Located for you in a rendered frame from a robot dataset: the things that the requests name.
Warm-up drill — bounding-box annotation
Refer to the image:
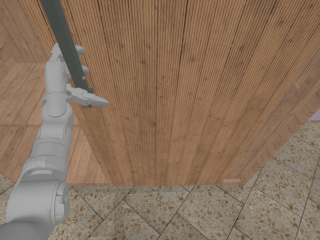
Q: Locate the wardrobe door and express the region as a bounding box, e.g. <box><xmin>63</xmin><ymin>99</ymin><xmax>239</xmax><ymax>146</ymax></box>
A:
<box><xmin>224</xmin><ymin>43</ymin><xmax>320</xmax><ymax>179</ymax></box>
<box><xmin>21</xmin><ymin>0</ymin><xmax>320</xmax><ymax>186</ymax></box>

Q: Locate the handle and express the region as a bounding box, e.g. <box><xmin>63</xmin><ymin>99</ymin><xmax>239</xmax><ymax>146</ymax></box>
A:
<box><xmin>40</xmin><ymin>0</ymin><xmax>94</xmax><ymax>108</ymax></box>
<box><xmin>294</xmin><ymin>62</ymin><xmax>320</xmax><ymax>100</ymax></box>

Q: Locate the left robot hand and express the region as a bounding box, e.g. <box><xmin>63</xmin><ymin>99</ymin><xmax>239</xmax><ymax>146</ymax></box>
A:
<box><xmin>44</xmin><ymin>43</ymin><xmax>109</xmax><ymax>107</ymax></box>

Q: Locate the robot left upper arm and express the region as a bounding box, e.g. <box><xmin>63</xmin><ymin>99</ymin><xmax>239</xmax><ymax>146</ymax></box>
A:
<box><xmin>0</xmin><ymin>179</ymin><xmax>70</xmax><ymax>240</ymax></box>

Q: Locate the left robot forearm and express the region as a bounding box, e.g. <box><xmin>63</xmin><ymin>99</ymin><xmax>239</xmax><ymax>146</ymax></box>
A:
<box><xmin>6</xmin><ymin>92</ymin><xmax>75</xmax><ymax>223</ymax></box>

